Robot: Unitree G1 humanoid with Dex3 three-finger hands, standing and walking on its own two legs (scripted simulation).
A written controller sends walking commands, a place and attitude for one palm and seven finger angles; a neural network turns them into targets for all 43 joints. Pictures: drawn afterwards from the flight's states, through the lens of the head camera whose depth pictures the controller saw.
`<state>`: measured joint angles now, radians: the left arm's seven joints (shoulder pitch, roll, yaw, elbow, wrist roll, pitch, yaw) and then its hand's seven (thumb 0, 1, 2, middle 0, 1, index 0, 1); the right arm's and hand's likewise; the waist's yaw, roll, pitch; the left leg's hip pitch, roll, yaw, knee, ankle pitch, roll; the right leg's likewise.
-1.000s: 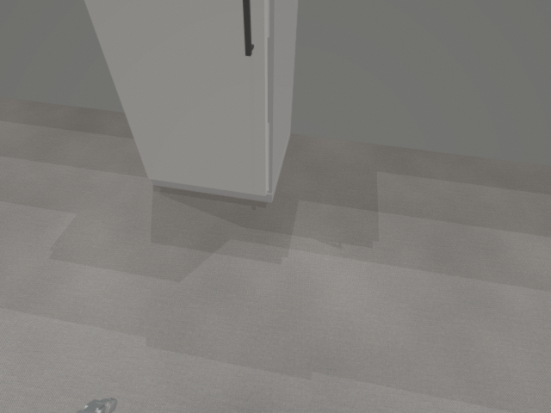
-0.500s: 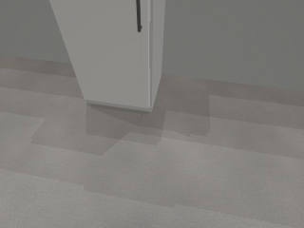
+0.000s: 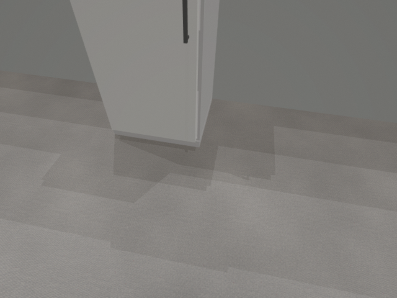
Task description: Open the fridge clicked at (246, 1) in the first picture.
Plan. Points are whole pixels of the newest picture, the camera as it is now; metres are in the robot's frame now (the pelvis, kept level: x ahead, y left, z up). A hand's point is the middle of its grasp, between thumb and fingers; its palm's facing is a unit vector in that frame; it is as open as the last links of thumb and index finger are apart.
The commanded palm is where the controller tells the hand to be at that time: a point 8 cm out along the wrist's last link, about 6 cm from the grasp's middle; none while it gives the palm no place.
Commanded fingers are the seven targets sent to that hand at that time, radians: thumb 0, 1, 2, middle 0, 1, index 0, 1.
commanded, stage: look at it before walking up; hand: right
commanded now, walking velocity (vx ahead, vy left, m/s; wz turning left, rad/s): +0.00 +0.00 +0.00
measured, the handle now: out of the picture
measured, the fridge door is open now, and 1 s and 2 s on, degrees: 0 0 0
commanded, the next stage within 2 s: walk to a spot facing it in 0.44 s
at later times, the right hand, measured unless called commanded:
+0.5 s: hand out of the picture +0.07 -0.24 -0.16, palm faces -0.03 +0.94 -0.33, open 7.4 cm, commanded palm none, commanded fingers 0.00 -0.90 -0.90 0.20 0.30 0.20 0.30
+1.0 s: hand out of the picture +0.05 -0.17 -0.18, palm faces -0.14 +0.96 -0.26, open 7.4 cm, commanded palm none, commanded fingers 0.00 -0.90 -0.90 0.20 0.30 0.20 0.30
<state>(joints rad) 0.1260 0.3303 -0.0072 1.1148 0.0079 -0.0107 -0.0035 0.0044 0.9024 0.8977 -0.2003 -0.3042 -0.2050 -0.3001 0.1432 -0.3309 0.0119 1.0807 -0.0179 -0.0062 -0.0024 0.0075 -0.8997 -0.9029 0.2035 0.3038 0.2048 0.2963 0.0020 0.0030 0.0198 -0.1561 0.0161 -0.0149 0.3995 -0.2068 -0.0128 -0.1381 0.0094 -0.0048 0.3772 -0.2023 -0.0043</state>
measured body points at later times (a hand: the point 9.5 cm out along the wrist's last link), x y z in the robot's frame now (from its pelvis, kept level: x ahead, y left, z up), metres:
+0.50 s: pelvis +0.00 +0.00 +0.00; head +0.00 +0.00 +0.45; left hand +0.08 +0.30 -0.13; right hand +0.07 -0.29 -0.13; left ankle +0.01 +0.13 -0.74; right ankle +0.00 -0.12 -0.74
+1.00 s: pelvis -0.01 +0.02 -0.02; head +0.01 +0.05 +0.42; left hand +0.02 +0.28 -0.18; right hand +0.06 -0.22 -0.16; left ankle -0.01 +0.11 -0.74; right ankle -0.01 -0.11 -0.70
